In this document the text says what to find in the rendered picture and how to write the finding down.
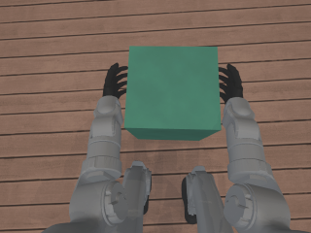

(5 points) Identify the right robot hand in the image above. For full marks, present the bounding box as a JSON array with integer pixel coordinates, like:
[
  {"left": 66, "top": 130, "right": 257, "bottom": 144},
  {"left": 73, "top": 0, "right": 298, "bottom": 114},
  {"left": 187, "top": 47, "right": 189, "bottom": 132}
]
[{"left": 218, "top": 63, "right": 244, "bottom": 104}]

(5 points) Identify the carton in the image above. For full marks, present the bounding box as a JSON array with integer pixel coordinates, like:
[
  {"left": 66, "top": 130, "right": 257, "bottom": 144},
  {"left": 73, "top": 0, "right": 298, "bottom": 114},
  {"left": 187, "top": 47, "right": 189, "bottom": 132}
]
[{"left": 124, "top": 46, "right": 222, "bottom": 141}]

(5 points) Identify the left robot hand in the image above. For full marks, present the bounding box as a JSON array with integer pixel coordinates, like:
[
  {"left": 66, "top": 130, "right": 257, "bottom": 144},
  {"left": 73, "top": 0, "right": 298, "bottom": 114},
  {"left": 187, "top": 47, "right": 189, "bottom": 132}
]
[{"left": 102, "top": 62, "right": 128, "bottom": 99}]

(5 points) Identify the right robot upper arm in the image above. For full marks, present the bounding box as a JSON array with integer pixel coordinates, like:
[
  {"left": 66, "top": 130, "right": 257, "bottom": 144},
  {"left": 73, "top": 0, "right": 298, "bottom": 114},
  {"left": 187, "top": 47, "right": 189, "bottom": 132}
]
[{"left": 223, "top": 183, "right": 311, "bottom": 233}]

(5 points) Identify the left robot upper arm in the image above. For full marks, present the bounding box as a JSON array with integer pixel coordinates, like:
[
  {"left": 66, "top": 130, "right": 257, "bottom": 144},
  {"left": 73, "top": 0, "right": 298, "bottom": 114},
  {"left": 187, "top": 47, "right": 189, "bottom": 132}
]
[{"left": 41, "top": 180, "right": 128, "bottom": 233}]

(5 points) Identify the robot right forearm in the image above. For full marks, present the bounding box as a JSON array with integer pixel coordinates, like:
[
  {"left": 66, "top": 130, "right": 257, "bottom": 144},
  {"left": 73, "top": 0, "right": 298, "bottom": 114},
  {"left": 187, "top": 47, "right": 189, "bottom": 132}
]
[{"left": 222, "top": 97, "right": 291, "bottom": 220}]

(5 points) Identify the robot left forearm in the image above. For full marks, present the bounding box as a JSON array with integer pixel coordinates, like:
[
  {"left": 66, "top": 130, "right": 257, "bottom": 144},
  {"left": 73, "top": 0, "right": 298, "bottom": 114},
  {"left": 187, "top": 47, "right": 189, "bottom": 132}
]
[{"left": 69, "top": 95, "right": 123, "bottom": 218}]

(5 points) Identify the robot right thigh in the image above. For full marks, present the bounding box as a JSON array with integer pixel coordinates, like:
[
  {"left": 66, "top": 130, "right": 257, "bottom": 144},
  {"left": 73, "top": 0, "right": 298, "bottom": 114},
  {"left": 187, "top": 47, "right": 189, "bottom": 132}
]
[{"left": 186, "top": 170, "right": 234, "bottom": 233}]

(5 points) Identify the robot left foot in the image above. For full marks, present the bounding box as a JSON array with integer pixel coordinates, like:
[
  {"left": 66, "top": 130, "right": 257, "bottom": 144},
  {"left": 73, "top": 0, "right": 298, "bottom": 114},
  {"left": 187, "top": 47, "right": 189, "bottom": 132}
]
[{"left": 143, "top": 176, "right": 152, "bottom": 215}]

